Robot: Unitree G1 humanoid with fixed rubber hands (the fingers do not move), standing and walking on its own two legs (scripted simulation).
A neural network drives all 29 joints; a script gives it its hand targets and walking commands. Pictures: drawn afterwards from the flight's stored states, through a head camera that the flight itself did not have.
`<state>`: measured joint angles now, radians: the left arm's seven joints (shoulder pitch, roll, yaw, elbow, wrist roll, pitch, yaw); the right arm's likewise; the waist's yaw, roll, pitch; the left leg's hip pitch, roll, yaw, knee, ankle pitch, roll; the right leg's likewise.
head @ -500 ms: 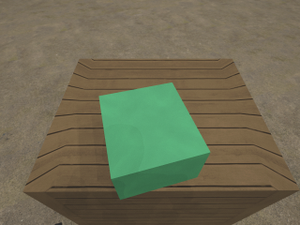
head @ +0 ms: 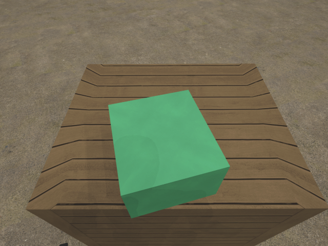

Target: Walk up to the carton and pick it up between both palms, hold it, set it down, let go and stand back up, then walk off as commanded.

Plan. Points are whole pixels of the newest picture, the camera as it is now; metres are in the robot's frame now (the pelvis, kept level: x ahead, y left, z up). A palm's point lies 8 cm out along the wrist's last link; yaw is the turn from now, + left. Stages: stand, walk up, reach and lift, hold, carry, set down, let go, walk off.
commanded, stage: walk up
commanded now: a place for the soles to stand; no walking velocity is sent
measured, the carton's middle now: (161, 149) +0.38 +0.04 -0.02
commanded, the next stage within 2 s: none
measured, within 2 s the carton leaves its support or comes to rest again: neither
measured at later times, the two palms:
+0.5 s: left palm out of the picture +0.07 +0.31 -0.12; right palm out of the picture +0.08 -0.29 -0.11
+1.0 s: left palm out of the picture +0.08 +0.31 -0.12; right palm out of the picture +0.08 -0.29 -0.11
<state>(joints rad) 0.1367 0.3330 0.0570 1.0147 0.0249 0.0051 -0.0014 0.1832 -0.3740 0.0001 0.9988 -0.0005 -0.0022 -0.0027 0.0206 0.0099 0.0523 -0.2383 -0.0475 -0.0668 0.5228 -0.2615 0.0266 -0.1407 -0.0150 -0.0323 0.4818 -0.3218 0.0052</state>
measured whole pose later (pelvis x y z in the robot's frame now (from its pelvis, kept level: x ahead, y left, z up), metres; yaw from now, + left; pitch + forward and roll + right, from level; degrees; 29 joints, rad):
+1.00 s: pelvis +0.00 +0.01 +0.00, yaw +2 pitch -1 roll -1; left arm 0.11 0.34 0.06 1.01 0.02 0.00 0.01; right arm 0.18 -0.38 0.00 1.00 0.00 -0.01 0.00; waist 0.00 0.00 0.06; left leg -0.24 -0.07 -0.10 0.53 -0.26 0.04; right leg -0.18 -0.03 -0.04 0.60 -0.45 -0.02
